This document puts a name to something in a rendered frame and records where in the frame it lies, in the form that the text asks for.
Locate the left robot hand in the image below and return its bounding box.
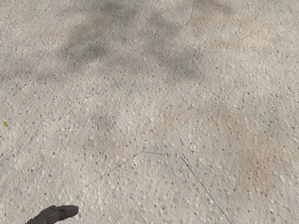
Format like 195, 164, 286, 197
25, 205, 78, 224

